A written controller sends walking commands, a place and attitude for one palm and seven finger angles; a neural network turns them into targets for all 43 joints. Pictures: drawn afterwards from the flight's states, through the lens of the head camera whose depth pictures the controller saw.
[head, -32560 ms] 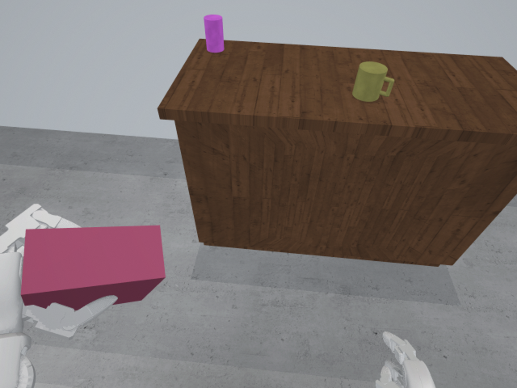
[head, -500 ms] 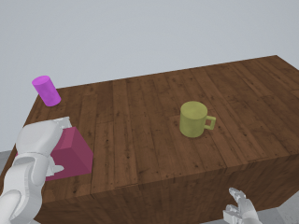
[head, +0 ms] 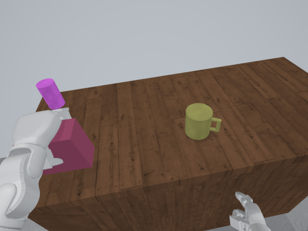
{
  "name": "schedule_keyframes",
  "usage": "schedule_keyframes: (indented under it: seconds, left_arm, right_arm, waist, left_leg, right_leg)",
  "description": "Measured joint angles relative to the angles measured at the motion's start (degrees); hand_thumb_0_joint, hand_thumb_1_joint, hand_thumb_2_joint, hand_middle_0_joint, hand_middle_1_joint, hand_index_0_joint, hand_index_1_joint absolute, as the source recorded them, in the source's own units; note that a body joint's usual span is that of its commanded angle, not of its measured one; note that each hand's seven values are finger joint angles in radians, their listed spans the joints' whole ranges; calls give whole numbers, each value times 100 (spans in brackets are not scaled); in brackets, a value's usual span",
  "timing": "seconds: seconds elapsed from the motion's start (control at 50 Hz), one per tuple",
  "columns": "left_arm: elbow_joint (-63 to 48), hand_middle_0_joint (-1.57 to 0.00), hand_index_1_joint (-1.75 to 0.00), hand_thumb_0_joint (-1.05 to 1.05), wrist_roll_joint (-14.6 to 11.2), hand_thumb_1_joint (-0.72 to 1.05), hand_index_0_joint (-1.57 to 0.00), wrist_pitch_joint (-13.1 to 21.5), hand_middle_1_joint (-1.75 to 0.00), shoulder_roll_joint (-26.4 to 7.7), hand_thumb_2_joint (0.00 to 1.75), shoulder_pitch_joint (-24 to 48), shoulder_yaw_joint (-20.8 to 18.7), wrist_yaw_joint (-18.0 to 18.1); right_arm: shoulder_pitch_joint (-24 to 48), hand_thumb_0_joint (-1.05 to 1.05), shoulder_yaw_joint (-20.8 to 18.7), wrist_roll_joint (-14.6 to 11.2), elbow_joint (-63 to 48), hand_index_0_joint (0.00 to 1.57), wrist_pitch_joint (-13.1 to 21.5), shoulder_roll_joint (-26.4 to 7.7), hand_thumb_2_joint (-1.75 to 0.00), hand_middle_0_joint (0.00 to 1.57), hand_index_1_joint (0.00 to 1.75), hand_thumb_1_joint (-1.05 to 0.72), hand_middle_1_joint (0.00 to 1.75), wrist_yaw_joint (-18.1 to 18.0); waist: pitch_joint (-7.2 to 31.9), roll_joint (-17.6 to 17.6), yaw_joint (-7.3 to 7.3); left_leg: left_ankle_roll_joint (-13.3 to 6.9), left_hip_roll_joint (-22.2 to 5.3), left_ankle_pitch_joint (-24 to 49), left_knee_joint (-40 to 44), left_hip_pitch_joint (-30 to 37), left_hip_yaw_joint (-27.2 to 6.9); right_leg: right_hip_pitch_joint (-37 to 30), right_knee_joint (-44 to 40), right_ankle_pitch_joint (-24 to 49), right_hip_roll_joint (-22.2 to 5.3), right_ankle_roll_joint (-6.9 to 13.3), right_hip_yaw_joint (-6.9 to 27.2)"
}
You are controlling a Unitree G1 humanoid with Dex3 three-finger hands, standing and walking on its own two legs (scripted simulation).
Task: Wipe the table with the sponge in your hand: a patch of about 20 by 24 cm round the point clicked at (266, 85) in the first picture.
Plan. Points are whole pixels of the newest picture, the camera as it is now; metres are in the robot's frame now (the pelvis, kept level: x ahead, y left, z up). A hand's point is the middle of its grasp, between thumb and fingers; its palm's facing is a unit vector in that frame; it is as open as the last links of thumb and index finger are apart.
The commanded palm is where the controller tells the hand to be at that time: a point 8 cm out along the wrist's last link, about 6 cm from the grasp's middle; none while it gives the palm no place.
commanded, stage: lift the sponge slowly off the table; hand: left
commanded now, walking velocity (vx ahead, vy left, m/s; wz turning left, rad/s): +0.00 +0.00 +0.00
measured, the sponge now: (63, 152) +0.25 +0.29 +0.10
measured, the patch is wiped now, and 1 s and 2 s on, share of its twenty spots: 1.00 1.00 1.00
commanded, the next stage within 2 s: bring the sponge back beside the body in 0.84 s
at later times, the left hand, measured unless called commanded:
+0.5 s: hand (54, 125) +0.26 +0.27 +0.20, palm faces +0.21 -0.07 -0.97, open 10.1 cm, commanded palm +0.21 +0.28 +0.26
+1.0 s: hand (51, 119) +0.26 +0.28 +0.20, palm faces +0.19 -0.06 -0.98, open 10.1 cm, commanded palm +0.21 +0.28 +0.28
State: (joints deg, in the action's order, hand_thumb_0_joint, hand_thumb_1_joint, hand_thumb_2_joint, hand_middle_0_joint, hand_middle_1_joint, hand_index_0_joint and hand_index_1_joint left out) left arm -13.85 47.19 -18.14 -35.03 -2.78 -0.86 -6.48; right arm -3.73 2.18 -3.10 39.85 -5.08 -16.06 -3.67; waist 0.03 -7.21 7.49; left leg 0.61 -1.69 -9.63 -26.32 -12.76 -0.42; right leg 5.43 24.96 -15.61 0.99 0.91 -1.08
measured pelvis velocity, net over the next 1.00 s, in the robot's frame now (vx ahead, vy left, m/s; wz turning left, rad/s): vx -0.01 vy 0.00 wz -0.01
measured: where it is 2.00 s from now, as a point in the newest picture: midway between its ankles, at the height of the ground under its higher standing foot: outside the picture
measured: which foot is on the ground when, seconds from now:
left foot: down 0.00-1.00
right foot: down 0.00-1.00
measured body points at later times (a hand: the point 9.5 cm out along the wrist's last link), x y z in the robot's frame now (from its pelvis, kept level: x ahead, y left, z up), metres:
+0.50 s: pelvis -0.01 +0.00 +0.00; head -0.03 -0.05 +0.45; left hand +0.24 +0.27 +0.25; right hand +0.22 -0.21 -0.09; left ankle +0.05 +0.13 -0.74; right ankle -0.02 -0.11 -0.74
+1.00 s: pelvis -0.01 +0.00 +0.00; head -0.03 -0.04 +0.45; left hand +0.25 +0.28 +0.26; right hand +0.22 -0.21 -0.09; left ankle +0.05 +0.13 -0.74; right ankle -0.02 -0.11 -0.74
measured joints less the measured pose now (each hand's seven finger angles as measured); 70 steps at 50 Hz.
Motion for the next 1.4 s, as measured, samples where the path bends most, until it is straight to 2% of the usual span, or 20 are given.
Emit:
schedule_keyframes:
  seconds: [0.34,0.64,0.78,0.9,1.12,1.4]
  left_arm:
    - [-266,-72,-133,0,-20,-51,-74,-398,-134,65,106,456,254,-93]
    - [-349,-72,-133,0,-219,-51,-74,-677,-134,-156,106,657,24,-224]
    - [-194,-72,-133,0,-234,-51,-74,-711,-134,-241,106,924,50,-346]
    - [-30,-72,-133,0,-197,-51,-74,-653,-134,-226,106,1085,102,-400]
    - [-469,-72,-133,0,-273,-51,-74,-651,-134,-214,106,654,-33,-397]
    - [-950,-72,-133,0,-347,-51,-74,-638,-134,-204,106,42,-126,-197]
  right_arm:
    - [51,1,-1,-42,-29,13,-59,-31,-90,20,26,-90,30,-3]
    - [50,1,98,-81,-147,15,-73,-35,-90,20,27,-90,30,17]
    - [38,1,109,-106,-131,16,-5,-72,-90,20,27,-90,30,-58]
    - [66,1,117,-101,-119,16,24,-52,-90,20,27,-90,30,-74]
    - [16,1,89,-69,-243,16,-36,-60,-90,20,27,-90,30,18]
    - [-12,1,35,-62,-215,15,-62,-62,-90,20,27,-90,30,-35]
  waist:
    - [45,-21,24]
    - [128,-39,7]
    - [91,-39,43]
    - [96,-27,13]
    - [114,-10,-29]
    - [63,17,72]
  left_leg:
    - [-33,51,119,111,-23,40]
    - [-1,1,107,38,-107,67]
    - [5,7,103,-16,-145,18]
    - [-1,12,111,-17,-189,28]
    - [-33,28,59,-40,-201,94]
    - [-46,31,38,-95,-158,73]
  right_leg:
    - [94,23,55,-53,-34,39]
    - [216,141,37,-6,-8,78]
    - [228,177,24,-6,-1,32]
    - [281,187,31,-11,-9,44]
    - [306,196,8,-34,-44,113]
    - [225,186,15,-32,-55,97]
